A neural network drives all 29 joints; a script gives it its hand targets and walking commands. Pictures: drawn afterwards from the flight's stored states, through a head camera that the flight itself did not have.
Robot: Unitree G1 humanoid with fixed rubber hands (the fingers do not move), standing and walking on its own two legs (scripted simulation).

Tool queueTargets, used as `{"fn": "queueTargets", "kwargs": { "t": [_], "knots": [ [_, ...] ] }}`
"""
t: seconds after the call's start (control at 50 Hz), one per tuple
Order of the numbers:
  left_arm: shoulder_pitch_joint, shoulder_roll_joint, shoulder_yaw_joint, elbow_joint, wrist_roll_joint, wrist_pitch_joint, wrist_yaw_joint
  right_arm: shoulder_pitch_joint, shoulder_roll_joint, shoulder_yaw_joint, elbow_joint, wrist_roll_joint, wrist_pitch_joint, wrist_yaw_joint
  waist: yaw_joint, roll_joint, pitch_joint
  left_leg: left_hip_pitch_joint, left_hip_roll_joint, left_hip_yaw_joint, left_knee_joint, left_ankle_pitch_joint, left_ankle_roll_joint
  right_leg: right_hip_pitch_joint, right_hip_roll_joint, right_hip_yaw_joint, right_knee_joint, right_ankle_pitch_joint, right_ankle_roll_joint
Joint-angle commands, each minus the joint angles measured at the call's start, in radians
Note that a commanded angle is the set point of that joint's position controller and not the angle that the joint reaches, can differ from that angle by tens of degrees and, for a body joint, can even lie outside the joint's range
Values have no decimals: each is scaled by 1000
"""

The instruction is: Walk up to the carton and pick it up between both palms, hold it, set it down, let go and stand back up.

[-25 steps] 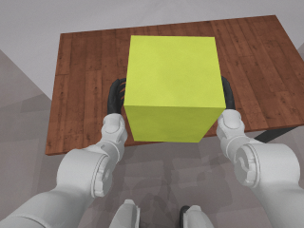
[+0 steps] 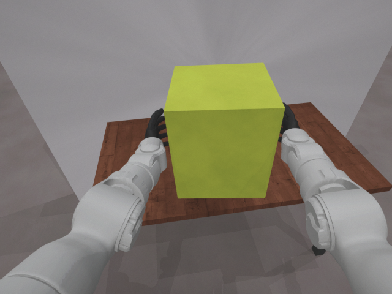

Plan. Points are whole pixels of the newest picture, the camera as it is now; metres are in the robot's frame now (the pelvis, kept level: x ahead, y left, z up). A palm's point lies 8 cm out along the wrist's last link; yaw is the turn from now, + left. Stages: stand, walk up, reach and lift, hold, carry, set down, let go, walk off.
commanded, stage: reach and lift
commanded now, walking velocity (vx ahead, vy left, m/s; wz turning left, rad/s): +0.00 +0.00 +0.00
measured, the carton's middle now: (219, 131) +0.45 -0.03 +0.12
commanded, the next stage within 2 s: hold in 1.84 s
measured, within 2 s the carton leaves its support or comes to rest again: neither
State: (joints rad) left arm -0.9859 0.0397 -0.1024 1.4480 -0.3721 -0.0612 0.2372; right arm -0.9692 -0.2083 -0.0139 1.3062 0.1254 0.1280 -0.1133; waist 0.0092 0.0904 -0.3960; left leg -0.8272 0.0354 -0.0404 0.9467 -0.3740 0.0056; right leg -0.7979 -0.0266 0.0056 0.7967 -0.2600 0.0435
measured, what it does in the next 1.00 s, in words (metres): rises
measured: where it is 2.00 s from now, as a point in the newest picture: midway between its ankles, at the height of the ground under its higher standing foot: outside the picture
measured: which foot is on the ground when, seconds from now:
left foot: down 0.00-1.00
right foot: down 0.00-1.00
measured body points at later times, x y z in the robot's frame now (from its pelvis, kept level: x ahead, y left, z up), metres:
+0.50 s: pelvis -0.02 -0.03 +0.05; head -0.10 -0.02 +0.50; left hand +0.37 +0.12 +0.19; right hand +0.39 -0.18 +0.25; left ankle +0.05 +0.11 -0.69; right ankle +0.08 -0.17 -0.68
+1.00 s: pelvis +0.03 -0.04 +0.06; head -0.02 -0.04 +0.51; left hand +0.43 +0.11 +0.21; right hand +0.45 -0.18 +0.25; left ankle +0.05 +0.11 -0.69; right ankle +0.08 -0.17 -0.69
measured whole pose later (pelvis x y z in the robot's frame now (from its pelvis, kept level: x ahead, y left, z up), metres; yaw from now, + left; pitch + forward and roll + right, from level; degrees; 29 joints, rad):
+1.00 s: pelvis +0.03 -0.04 +0.06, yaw +3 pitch -2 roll +0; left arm -0.79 -0.06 0.41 0.77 0.24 0.37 0.11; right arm -0.90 -0.07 -0.23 0.96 -0.05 0.19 -0.13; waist -0.04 0.01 -0.10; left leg -0.17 0.03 -0.06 0.37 -0.17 -0.03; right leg -0.18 -0.02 0.01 0.35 -0.13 0.03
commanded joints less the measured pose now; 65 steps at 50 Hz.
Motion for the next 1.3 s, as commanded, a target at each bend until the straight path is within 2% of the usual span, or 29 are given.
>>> {"fn": "queueTargets", "kwargs": {
  "t": [0.0,0.06,0.08,0.12,0.2,0.26,0.34,0.38,0.44,0.48,0.52,0.56,0.62,0.64,0.66,0.68,0.74,0.76,0.82,0.84,0.9,0.92,0.94,1.02,1.04,1.1,1.16,1.2,1.28],
  "knots": [
    [-903,-685,250,-239,274,171,-156,-1006,796,-132,-201,-46,90,213,-7,-155,-163,224,-47,22,-423,-225,9,378,91,-36,-214,-256,-66],
    [-802,-594,466,-185,430,221,-174,-1025,725,-246,-144,-90,104,221,21,-142,-108,370,-45,60,-484,-77,25,467,72,-37,-297,-182,-51],
    [-808,-586,501,-206,461,220,-181,-955,707,-292,-104,-120,105,222,3,-130,-53,391,-49,61,-504,-59,20,471,74,-47,-318,-164,-56],
    [-780,-563,565,-222,511,223,-193,-950,665,-355,-88,-150,89,242,2,-80,-84,429,-49,67,-543,-49,15,523,72,-51,-346,-165,-57],
    [-778,-550,572,-314,564,249,-198,-922,605,-435,-108,-229,67,265,-35,-26,-61,476,-41,100,-610,-24,-2,609,77,-75,-397,-121,-56],
    [-729,-513,556,-438,585,275,-211,-796,620,-438,-114,-263,74,264,-57,-97,-96,605,-49,110,-614,45,7,591,78,-77,-452,-77,-37],
    [-618,-494,504,-536,604,330,-235,-723,600,-375,-166,-277,66,260,-74,-70,-79,678,-49,111,-627,92,-3,651,76,-81,-486,-64,-31],
    [-616,-515,455,-607,597,343,-247,-732,642,-328,-232,-269,58,261,-61,-92,-63,681,-47,107,-643,42,5,668,86,-83,-484,-105,-27],
    [-638,-529,385,-715,562,331,-248,-730,703,-242,-308,-233,33,265,-39,-91,-85,611,-58,124,-641,29,12,734,82,-80,-470,-95,-26],
    [-654,-566,315,-764,540,312,-246,-697,733,-213,-356,-233,18,262,-55,-62,-58,576,-60,123,-644,-18,12,749,79,-80,-463,-124,-32],
    [-673,-585,262,-804,522,306,-245,-716,781,-162,-412,-224,6,258,-44,-89,-64,568,-68,130,-626,-13,14,734,80,-75,-461,-137,-22],
    [-713,-641,196,-835,476,288,-239,-748,822,-117,-472,-207,-10,257,-45,-59,-90,519,-69,119,-621,-53,15,716,75,-69,-446,-156,-27],
    [-723,-669,147,-872,444,278,-231,-750,838,-56,-532,-180,-13,253,-30,-67,-148,520,-64,103,-620,-42,29,722,62,-62,-447,-146,-30],
    [-735,-668,129,-877,439,280,-229,-717,862,-26,-509,-179,0,253,-23,-114,-167,529,-68,109,-623,-35,32,735,70,-69,-451,-138,-29],
    [-735,-660,118,-883,453,287,-228,-714,858,-20,-543,-176,4,247,-34,-109,-179,547,-79,114,-616,-50,30,728,65,-64,-455,-151,-22],
    [-709,-657,129,-865,443,288,-230,-729,866,12,-558,-160,9,240,0,-129,-168,546,-83,106,-613,-26,39,716,60,-54,-462,-146,-13],
    [-684,-630,155,-869,459,303,-241,-702,881,54,-537,-132,40,218,-12,-203,-177,598,-95,94,-603,6,45,711,52,-50,-485,-153,-9],
    [-679,-646,156,-868,456,305,-248,-678,883,58,-527,-125,44,212,1,-194,-150,588,-92,97,-613,24,49,725,55,-53,-487,-122,-3],
    [-611,-628,185,-841,481,313,-263,-671,862,81,-499,-116,52,183,-12,-245,-80,623,-94,89,-617,104,35,767,67,-52,-497,20,10],
    [-629,-628,185,-870,489,313,-274,-627,853,56,-465,-115,55,172,-35,-239,-58,647,-97,84,-620,120,29,753,64,-45,-507,30,8],
    [-543,-626,212,-840,536,329,-295,-575,828,40,-458,-120,45,155,-43,-196,-10,691,-85,78,-648,213,8,798,70,-56,-529,162,8],
    [-518,-627,210,-854,550,332,-307,-538,831,45,-469,-127,41,151,-58,-202,-32,706,-91,79,-656,226,6,833,69,-59,-533,215,10],
    [-494,-626,220,-856,560,336,-314,-541,830,48,-474,-127,36,148,-48,-218,-29,709,-93,75,-663,241,6,866,75,-68,-534,255,18],
    [-389,-624,186,-949,586,351,-332,-466,808,92,-557,-91,5,125,-68,-139,-43,754,-102,69,-645,453,-25,974,73,-60,-511,548,24],
    [-402,-632,149,-1008,569,353,-334,-380,825,105,-534,-86,13,117,-88,-144,-61,792,-102,66,-639,496,-29,970,76,-59,-507,613,28],
    [-329,-685,16,-1154,541,377,-335,-349,809,178,-705,-20,-8,95,-118,-35,-135,877,-98,43,-591,687,-78,1003,89,-70,-504,722,5],
    [-299,-721,-138,-1381,479,375,-310,-302,818,306,-897,50,-30,75,-118,27,-258,954,-88,13,-520,954,-114,1007,97,-69,-468,922,1],
    [-275,-698,-236,-1516,454,391,-284,-240,792,372,-965,97,-24,62,-121,70,-295,957,-90,5,-496,995,-133,996,97,-70,-455,934,-9],
    [-53,-706,-431,-1788,387,458,-253,-106,767,519,-1295,180,1,10,-135,60,-309,921,-65,-40,-449,1156,-136,1035,97,-55,-448,994,-36]
  ]
}}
